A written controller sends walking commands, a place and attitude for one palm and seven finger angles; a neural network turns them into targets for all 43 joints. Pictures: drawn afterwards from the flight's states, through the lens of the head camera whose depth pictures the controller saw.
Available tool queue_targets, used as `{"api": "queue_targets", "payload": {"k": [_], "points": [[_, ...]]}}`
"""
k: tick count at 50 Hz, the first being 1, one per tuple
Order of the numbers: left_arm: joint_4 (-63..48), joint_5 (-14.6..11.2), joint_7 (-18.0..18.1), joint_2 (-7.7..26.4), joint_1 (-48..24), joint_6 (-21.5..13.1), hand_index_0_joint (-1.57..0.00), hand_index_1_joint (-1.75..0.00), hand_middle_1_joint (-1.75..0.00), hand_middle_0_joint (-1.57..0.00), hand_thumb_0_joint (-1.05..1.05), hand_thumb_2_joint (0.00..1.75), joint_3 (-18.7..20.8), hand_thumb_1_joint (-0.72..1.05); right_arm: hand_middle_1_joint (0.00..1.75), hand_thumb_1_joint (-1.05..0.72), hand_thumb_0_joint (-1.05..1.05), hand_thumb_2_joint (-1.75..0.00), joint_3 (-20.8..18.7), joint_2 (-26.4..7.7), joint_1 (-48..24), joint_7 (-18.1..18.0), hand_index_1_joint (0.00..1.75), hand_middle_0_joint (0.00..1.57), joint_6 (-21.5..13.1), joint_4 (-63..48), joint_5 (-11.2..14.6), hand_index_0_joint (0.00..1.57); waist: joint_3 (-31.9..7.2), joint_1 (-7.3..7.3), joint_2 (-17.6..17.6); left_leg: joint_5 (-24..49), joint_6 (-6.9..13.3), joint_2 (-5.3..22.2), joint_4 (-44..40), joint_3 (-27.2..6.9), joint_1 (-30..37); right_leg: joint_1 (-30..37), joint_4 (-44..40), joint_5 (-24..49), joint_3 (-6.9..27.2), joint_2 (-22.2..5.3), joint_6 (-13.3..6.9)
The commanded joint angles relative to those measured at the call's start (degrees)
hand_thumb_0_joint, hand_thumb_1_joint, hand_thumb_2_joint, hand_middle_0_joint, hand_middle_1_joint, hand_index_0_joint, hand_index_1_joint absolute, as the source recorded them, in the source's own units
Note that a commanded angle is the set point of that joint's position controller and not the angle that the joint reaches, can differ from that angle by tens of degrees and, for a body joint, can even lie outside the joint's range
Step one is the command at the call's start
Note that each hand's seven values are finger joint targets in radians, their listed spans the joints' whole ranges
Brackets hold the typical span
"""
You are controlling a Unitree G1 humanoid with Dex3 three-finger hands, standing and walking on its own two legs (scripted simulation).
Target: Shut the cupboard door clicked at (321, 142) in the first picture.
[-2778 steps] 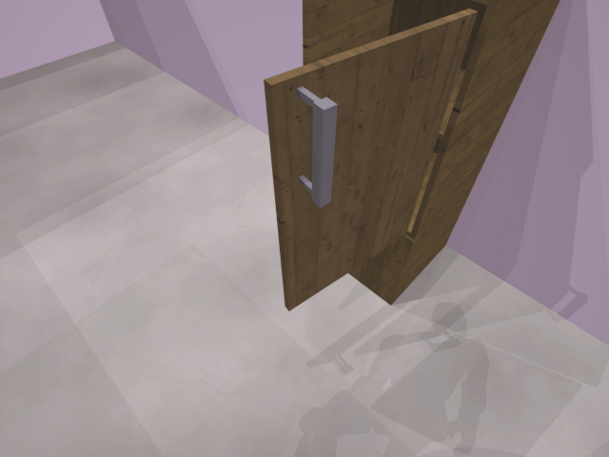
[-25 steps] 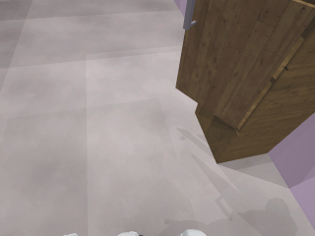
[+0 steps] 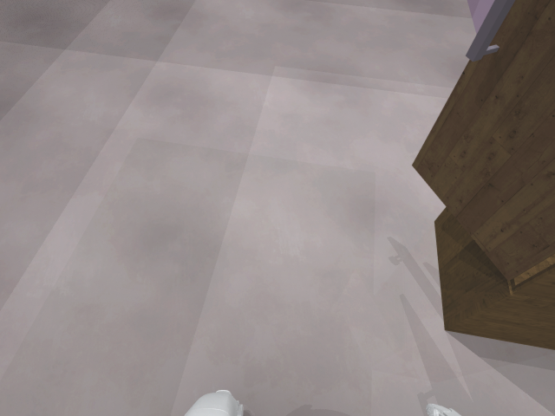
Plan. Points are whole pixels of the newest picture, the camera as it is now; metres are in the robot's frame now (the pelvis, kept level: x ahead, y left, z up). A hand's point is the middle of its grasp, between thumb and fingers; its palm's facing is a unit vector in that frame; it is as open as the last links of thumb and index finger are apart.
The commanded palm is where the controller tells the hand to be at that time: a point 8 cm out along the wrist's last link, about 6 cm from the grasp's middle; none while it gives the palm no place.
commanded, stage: walk to a spot facing it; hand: left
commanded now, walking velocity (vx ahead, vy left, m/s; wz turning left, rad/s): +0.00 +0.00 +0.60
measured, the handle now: (506, 11) +0.77 -0.38 +0.15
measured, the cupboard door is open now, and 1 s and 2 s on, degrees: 33 33 33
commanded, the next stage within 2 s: turn to face it in 1.50 s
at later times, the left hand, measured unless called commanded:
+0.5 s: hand out of the picture +0.05 +0.20 -0.16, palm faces +0.30 -0.92 -0.27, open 7.4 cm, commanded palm none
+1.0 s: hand out of the picture +0.09 +0.25 -0.14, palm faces +0.55 -0.79 -0.28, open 7.4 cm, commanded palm none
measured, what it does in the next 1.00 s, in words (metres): walks ahead, turning left: left foot, then right foot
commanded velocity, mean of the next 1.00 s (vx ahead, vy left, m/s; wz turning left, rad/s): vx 0.14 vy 0.00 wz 0.60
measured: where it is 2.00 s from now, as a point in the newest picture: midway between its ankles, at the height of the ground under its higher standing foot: (197, 348)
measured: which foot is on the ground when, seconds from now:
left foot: up 0.00-0.02, down 0.04-0.32, up 0.34-0.60, down 0.62-0.94, up 0.96-1.00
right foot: down 0.00-0.02, up 0.04-0.30, down 0.32-0.62, up 0.64-0.92, down 0.94-1.00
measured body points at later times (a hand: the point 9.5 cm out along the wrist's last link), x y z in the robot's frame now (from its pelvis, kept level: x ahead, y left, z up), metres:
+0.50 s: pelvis +0.03 -0.02 +0.00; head +0.08 -0.01 +0.45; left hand +0.03 +0.24 -0.14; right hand +0.19 -0.24 -0.14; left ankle -0.04 +0.10 -0.66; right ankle +0.07 -0.14 -0.73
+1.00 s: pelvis +0.11 +0.00 +0.00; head +0.14 +0.01 +0.44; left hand +0.06 +0.29 -0.12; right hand +0.26 -0.20 -0.16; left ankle -0.01 +0.09 -0.69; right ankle +0.20 -0.07 -0.73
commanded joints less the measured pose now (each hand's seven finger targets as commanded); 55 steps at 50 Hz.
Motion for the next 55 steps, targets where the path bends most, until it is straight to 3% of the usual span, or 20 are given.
{"api": "queue_targets", "payload": {"k": [1, 2, 3, 14, 16, 18, 20, 26, 29, 31, 32, 36, 42, 45, 46, 47, 48, 49, 52, 55], "points": [[-5.7, -1.45, -0.14, 7.55, 4.11, -0.68, -0.2, -0.3, -0.3, -0.2, 0.0, 0.9, 2.88, 0.9, 0.3, -0.9, 0.0, -0.9, -3.39, -13.8, 8.73, -0.86, 0.3, 0.2, -2.82, -2.79, -0.93, 0.2, -18.4, -3.74, 15.12, 45.38, 10.91, 17.61, -15.69, -21.41, 29.35, -16.84, 24.42, 5.56, -1.98, 0.29, 2.23], [-8.08, -0.8, 0.13, 6.29, -0.33, -0.29, -0.2, -0.3, -0.3, -0.2, 0.0, 0.9, 1.5, 0.9, 0.3, -0.9, 0.0, -0.9, -3.66, -15.66, 12.73, -1.07, 0.3, 0.2, -2.1, -1.69, -0.39, 0.2, -17.91, -5.4, 16.17, 56.66, 16.27, 23.66, -16.53, -25.03, 27.41, -20.66, 31.4, -15.79, 2.79, 1.94, 1.76], [-8.33, -0.77, 0.59, 6.32, -3.89, 0.15, -0.2, -0.3, -0.3, -0.2, 0.0, 0.9, 1.9, 0.9, 0.3, -0.9, 0.0, -0.9, -3.53, -14.85, 12.95, -1.96, 0.3, 0.2, -2.29, -1.03, -0.71, 0.2, -16.39, -6.07, 12.19, 51.57, 16.69, 22.09, -16.33, -24.63, 23.65, -22.39, 32.77, -14.43, 6.49, 1.64, 1.58], [-3.89, -0.68, -0.7, 6.19, 6.58, -0.59, -0.2, -0.3, -0.3, -0.2, 0.0, 0.9, 2.97, 0.9, 0.3, -0.9, 0.0, -0.9, -2.44, -9.15, -2.12, -2.48, 0.3, 0.2, -1.62, -5.35, -0.65, 0.2, -9.68, 3.63, 7.92, 16.36, 7.35, 6.15, -11.37, -17.5, -3.24, 3.55, -3.98, 9.41, 4.04, 6.84, 1.21], [-4.97, 0.47, 0.04, 14.85, 7.04, -1.67, -0.2, -0.3, -0.3, -0.2, 0.0, 0.9, 4.33, 0.9, 0.3, -0.9, 0.0, -0.9, -2.15, -3.12, -0.13, -1.76, 0.3, 0.2, -1.78, -6.6, -0.01, 0.2, -9.19, 4.25, -16.21, -12.52, 0.44, -6.82, 17.17, -5.94, -14.81, 5.68, -20.33, 9.9, 33.36, -18.56, -9.05], [-6.6, 0.22, 0.76, 12.21, 1.04, -1.32, -0.2, -0.3, -0.3, -0.2, 0.0, 0.9, 4.05, 0.9, 0.3, -0.9, 0.0, -0.9, -2.87, -4.67, 0.34, -1.34, 0.3, 0.2, -0.83, -5.82, -0.61, 0.2, -8.04, 1.26, -11.39, -9.65, 1.16, -1.52, 33.35, -9.61, -13.31, -3.09, -19.61, 1.73, 31.57, -17.95, -12.9], [-6.99, 0.15, 0.79, 8.72, -3.14, -1.29, -0.2, -0.3, -0.3, -0.2, 0.0, 0.9, 2.79, 0.9, 0.3, -0.9, 0.0, -0.9, -2.45, -4.17, 0.3, -0.42, 0.3, 0.2, -0.74, -4.52, -0.77, 0.2, -6.51, -0.51, -9.23, -4.02, 0.31, 0.5, 33.42, -6.96, -11.74, -4.19, -15.86, 11.17, 16.74, -12.16, -10.45], [-4.28, 0.23, 0.67, 11.38, 2.6, -1.44, -0.2, -0.3, -0.3, -0.2, 0.0, 0.9, 3.97, 0.9, 0.3, -0.9, 0.0, -0.9, -0.71, -0.77, -1.37, -0.06, 0.3, 0.2, -1.69, -4.67, 0.2, 0.2, -10.95, 2.48, -9.25, -6.0, -0.09, -0.91, 3.67, 1.32, -3.42, 7.99, -6.33, 40.8, 6.26, -12.37, -8.86], [-3.88, -0.92, 0.19, 11.0, 2.6, -0.94, -0.2, -0.3, -0.3, -0.2, 0.0, 0.9, 4.05, 0.9, 0.3, -0.9, 0.0, -0.9, -1.09, -3.71, 4.88, -0.22, 0.3, 0.2, -2.58, -3.18, -0.05, 0.2, -13.61, -0.57, -5.4, 10.02, 1.35, -0.85, -16.45, 1.11, 10.92, 2.82, 3.74, 34.37, 0.5, -10.34, -3.21], [-8.36, -1.16, -0.67, 4.43, -0.67, -0.28, -0.2, -0.3, -0.3, -0.2, 0.0, 0.9, 2.24, 0.9, 0.3, -0.9, 0.0, -0.9, -3.66, -14.85, 11.92, -1.12, 0.3, 0.2, -2.86, -2.29, -1.26, 0.2, -14.39, -4.62, 21.58, 33.58, 15.24, 22.69, -21.94, -29.94, 24.18, -23.95, 24.65, -18.22, -1.66, 1.71, 2.69], [-10.43, -0.3, -0.54, 5.77, -6.63, 0.06, -0.2, -0.3, -0.3, -0.2, 0.0, 0.9, 2.06, 0.9, 0.3, -0.9, 0.0, -0.9, -3.54, -14.53, 15.64, -1.6, 0.3, 0.2, -2.82, -0.97, -1.41, 0.2, -11.75, -6.63, 14.34, 22.16, 17.84, 23.6, -22.11, -31.22, 21.89, -27.29, 29.76, -16.03, 3.6, 1.23, 1.44], [-7.58, -0.69, -2.09, 5.39, -8.43, -0.83, -0.2, -0.3, -0.3, -0.2, 0.0, 0.9, 2.61, 0.9, 0.3, -0.9, 0.0, -0.9, -1.81, -9.85, 9.2, -2.77, 0.3, 0.2, -4.4, -2.21, -1.35, 0.2, -6.62, -2.67, 13.03, 14.72, 13.29, 13.74, -23.8, -23.1, 15.63, -27.18, 29.08, -1.59, 6.87, 1.51, 1.51], [-6.88, -0.67, -3.22, 4.61, -7.37, -1.54, -0.2, -0.3, -0.3, -0.2, 0.0, 0.9, 2.15, 0.9, 0.3, -0.9, 0.0, -0.9, -2.0, -10.13, 8.74, -2.46, 0.3, 0.2, -4.71, -1.27, -1.32, 0.2, -6.69, -1.44, 10.84, 4.66, 12.38, 10.45, -24.81, -21.9, 10.66, -15.3, 8.36, 1.6, 3.5, 5.8, 1.68], [-4.31, -0.53, -3.25, 5.56, 0.44, -2.29, -0.2, -0.3, -0.3, -0.2, 0.0, 0.9, 2.77, 0.9, 0.3, -0.9, 0.0, -0.9, -1.97, -9.54, 5.3, -2.27, 0.3, 0.2, -4.45, -1.38, -0.91, 0.2, -7.47, 2.89, 8.78, 0.26, 10.01, 6.83, -18.25, -19.76, -0.33, 2.51, -3.06, 7.7, 1.86, 8.41, 1.41], [-2.87, -0.27, -2.75, 8.62, 6.34, -3.07, -0.2, -0.3, -0.3, -0.2, 0.0, 0.9, 3.81, 0.9, 0.3, -0.9, 0.0, -0.9, -1.66, -7.16, 4.28, -2.03, 0.3, 0.2, -4.7, -2.0, -0.33, 0.2, -8.73, 5.89, 1.85, -4.15, 7.54, 2.3, -9.42, -15.54, -10.58, 15.26, -10.35, 3.29, 7.71, 3.35, 0.23], [-1.99, 0.51, -1.73, 15.34, 12.08, -3.86, -0.2, -0.3, -0.3, -0.2, 0.0, 0.9, 5.11, 0.9, 0.3, -0.9, 0.0, -0.9, -0.82, -2.52, 4.85, -1.67, 0.3, 0.2, -5.11, -3.2, 0.43, 0.2, -12.09, 8.54, -16.67, -11.24, 3.65, -5.61, 10.63, -5.87, -21.41, 23.75, -20.64, -12.21, 31.0, -14.75, -5.83], [-2.21, -0.24, -1.31, 15.23, 11.16, -3.02, -0.2, -0.3, -0.3, -0.2, 0.0, 0.9, 4.79, 0.9, 0.3, -0.9, 0.0, -0.9, -1.39, -3.99, 2.8, -1.4, 0.3, 0.2, -4.82, -3.98, -0.57, 0.2, -7.81, 7.5, -13.87, -13.31, 3.53, -3.08, 24.3, -7.74, -23.3, 14.46, -26.79, -21.92, 38.84, -21.3, -9.86], [-3.23, -0.12, -0.88, 13.51, 6.78, -3.31, -0.2, -0.3, -0.3, -0.2, 0.0, 0.9, 4.38, 0.9, 0.3, -0.9, 0.0, -0.9, -1.69, -4.17, 3.6, -1.07, 0.3, 0.2, -4.63, -3.69, -1.0, 0.2, -5.12, 4.43, -11.49, -7.85, 3.64, -0.06, 31.31, -8.91, -23.07, 6.38, -27.82, -28.4, 40.53, -21.14, -11.17], [-3.35, -0.13, -0.63, 6.56, -0.87, -4.38, -0.2, -0.3, -0.3, -0.2, 0.0, 0.9, 2.76, 0.9, 0.3, -0.9, 0.0, -0.9, -1.57, -2.19, 4.99, 0.32, 0.3, 0.2, -3.73, -0.67, -1.18, 0.2, -4.25, -0.53, -7.37, 4.91, 2.37, 4.11, 31.21, -6.98, -17.69, -0.43, -24.66, -6.89, 16.06, -13.5, -7.32], [-0.98, -0.17, -0.64, 5.86, 3.43, -5.49, -0.2, -0.3, -0.3, -0.2, 0.0, 0.9, 2.61, 0.9, 0.3, -0.9, 0.0, -0.9, -0.93, -0.65, 2.69, 0.8, 0.3, 0.2, -3.62, -0.85, -0.77, 0.2, -5.78, 0.58, -6.64, 6.13, 1.35, 3.93, 22.9, -3.12, -18.04, 6.93, -21.19, 17.54, 5.31, -11.83, -7.62]]}}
